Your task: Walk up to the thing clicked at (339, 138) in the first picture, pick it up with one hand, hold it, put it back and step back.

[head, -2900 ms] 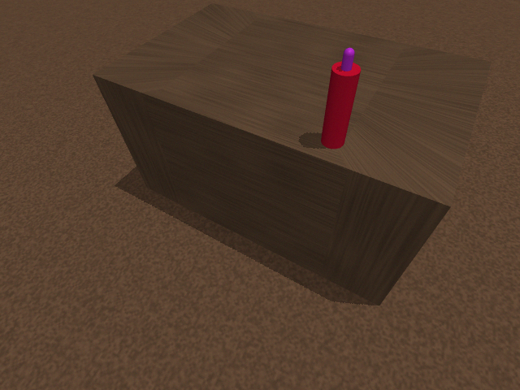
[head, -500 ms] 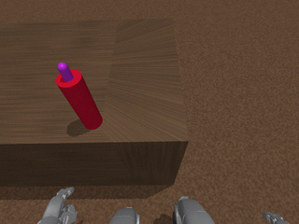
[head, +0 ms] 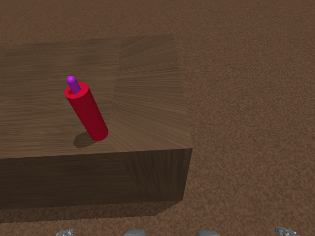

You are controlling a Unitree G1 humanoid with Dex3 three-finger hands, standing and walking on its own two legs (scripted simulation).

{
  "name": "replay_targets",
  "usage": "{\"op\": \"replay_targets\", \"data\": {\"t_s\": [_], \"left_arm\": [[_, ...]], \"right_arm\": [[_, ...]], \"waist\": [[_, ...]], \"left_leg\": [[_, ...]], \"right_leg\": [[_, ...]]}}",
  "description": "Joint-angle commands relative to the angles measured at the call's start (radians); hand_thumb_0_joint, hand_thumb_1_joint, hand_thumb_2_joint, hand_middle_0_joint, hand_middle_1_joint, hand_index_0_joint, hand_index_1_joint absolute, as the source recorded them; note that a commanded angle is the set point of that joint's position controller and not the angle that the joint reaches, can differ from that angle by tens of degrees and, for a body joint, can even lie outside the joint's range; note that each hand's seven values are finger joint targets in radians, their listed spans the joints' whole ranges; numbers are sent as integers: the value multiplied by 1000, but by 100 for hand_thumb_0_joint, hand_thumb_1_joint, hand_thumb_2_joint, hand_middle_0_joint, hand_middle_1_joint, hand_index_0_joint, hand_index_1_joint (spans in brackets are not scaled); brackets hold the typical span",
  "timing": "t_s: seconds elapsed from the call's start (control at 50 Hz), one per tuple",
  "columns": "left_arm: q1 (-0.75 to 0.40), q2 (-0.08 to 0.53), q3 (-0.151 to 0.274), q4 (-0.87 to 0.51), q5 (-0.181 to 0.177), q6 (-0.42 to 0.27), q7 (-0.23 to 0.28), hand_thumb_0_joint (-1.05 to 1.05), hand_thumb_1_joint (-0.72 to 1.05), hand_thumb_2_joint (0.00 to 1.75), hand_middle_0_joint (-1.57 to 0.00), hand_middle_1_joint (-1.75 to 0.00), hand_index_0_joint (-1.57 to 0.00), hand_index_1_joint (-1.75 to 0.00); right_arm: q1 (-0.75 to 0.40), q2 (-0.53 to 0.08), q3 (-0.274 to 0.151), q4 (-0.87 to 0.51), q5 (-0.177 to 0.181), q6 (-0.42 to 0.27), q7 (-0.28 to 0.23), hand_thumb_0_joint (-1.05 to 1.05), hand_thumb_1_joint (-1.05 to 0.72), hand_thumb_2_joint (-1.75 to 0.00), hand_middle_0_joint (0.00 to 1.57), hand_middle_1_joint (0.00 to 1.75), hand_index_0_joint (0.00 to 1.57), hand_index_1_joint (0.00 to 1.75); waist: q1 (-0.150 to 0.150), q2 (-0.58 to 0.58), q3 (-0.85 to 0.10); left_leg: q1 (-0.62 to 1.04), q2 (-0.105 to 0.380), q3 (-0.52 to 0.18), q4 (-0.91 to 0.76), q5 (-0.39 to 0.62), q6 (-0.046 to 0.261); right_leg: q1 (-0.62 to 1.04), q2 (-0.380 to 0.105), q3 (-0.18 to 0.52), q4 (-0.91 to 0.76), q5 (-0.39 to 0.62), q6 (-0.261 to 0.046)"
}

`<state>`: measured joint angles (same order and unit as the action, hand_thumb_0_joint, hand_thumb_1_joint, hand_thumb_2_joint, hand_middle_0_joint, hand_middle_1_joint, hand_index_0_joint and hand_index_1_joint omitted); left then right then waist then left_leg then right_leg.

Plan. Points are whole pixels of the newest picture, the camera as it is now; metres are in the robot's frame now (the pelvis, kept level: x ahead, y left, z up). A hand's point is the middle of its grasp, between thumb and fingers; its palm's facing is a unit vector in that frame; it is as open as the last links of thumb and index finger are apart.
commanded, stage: walk up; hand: left
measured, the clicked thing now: (87, 110) +0.45 +0.26 +0.03
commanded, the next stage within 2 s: stand in 0.98 s
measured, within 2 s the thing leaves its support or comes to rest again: neither
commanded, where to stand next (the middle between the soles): +0.07 +0.02 m, yaw +2 degrees
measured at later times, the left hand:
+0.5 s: hand out of the picture +0.09 +0.26 -0.13, palm faces +0.02 -0.94 -0.33, open 7.3 cm
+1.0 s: hand out of the picture +0.10 +0.26 -0.13, palm faces +0.03 -0.94 -0.33, open 7.3 cm
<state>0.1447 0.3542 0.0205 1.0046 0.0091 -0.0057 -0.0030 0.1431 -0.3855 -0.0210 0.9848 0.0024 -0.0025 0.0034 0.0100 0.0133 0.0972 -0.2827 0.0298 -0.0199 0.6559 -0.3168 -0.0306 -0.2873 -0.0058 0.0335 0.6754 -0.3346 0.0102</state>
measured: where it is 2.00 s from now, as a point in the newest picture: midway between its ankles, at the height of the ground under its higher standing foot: outside the picture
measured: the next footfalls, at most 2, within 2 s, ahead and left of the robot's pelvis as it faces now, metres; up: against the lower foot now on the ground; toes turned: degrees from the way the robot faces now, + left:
none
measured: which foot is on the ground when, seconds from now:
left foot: down 0.00-1.00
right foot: down 0.00-1.00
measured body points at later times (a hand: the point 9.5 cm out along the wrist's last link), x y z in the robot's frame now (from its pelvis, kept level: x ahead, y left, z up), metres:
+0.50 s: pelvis +0.01 +0.01 +0.02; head +0.01 +0.01 +0.47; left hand +0.09 +0.31 -0.11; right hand +0.09 -0.29 -0.11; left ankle +0.02 +0.14 -0.72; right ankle +0.02 -0.13 -0.72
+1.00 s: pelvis +0.02 +0.00 +0.03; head +0.03 +0.00 +0.48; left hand +0.10 +0.31 -0.11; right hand +0.11 -0.29 -0.11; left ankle +0.02 +0.14 -0.72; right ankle +0.02 -0.13 -0.72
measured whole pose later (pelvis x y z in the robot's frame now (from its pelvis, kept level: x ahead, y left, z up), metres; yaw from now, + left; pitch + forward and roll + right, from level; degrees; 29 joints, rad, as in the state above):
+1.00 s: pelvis +0.02 +0.00 +0.03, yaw +2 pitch -2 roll +0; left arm 0.07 0.34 0.03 1.16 0.01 -0.01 -0.01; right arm 0.08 -0.34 -0.01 1.14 0.00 0.00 0.01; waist 0.00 0.01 0.06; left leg -0.13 0.02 -0.04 0.35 -0.18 -0.03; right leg -0.11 -0.02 0.01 0.33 -0.19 0.02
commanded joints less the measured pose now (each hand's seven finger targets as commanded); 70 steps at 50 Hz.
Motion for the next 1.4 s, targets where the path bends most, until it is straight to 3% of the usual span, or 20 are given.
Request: {"op": "replay_targets", "data": {"t_s": [0.0,0.12,0.26,0.32,0.54,0.74,1.14,1.22,1.38], "left_arm": [[-102,237,53,-40,-2,-32,6,0,90,90,-20,-30,-20,-30],[-129,217,45,13,-5,-32,1,0,90,90,-20,-30,-20,-30],[-138,202,40,57,-9,-31,0,0,90,90,-20,-30,-20,-30],[-136,202,38,70,-10,-29,1,0,90,90,-20,-30,-20,-30],[-152,203,37,96,-3,-23,3,0,90,90,-20,-30,-20,-30],[-140,200,39,100,-2,-27,7,0,90,90,-20,-30,-20,-30],[-101,207,28,82,-2,-29,10,0,90,90,-20,-30,-20,-30],[-97,212,25,77,-2,-29,10,0,90,90,-20,-30,-20,-30],[-86,213,21,71,-4,-29,11,0,90,90,-20,-30,-20,-30]], "right_arm": [[-59,-206,-33,-23,-9,-29,0,0,-90,-90,20,30,20,30],[-71,-197,-27,38,-10,-32,5,0,-90,-90,20,30,20,30],[-90,-184,-19,75,-6,-42,-2,0,-90,-90,20,30,20,30],[-97,-184,-20,81,-4,-42,-4,0,-90,-90,20,30,20,30],[-106,-178,-26,95,-5,-32,-5,0,-90,-90,20,30,20,30],[-116,-173,-27,94,-4,-26,-6,0,-90,-90,20,30,20,30],[-110,-174,-25,89,-10,-27,-7,0,-90,-90,20,30,20,30],[-98,-177,-24,89,-10,-23,-6,0,-90,-90,20,30,20,30],[-99,-183,-22,89,-9,-23,-7,0,-90,-90,20,30,20,30]], "waist": [[-11,-37,-65],[-10,-28,-64],[-2,-1,-126],[-3,4,-144],[-16,3,-118],[-14,-9,-139],[-10,-13,-141],[-15,-18,-130],[-14,-14,-141]], "left_leg": [[4,69,-102,-221,-35,77],[40,75,-113,-304,-30,64],[91,93,-103,-344,162,54],[117,94,-91,-342,219,52],[122,90,-85,-363,200,48],[170,88,-73,-344,274,47],[194,99,-80,-370,318,40],[186,93,-74,-368,266,38],[207,98,-69,-357,311,38]], "right_leg": [[14,-92,150,-259,-61,-71],[50,-86,123,-353,-63,-56],[161,-93,77,-352,169,-38],[179,-98,68,-359,220,-32],[169,-103,60,-386,206,-24],[176,-108,52,-400,256,-19],[191,-116,50,-387,311,-23],[180,-118,58,-400,269,-22],[191,-121,59,-393,328,-26]]}}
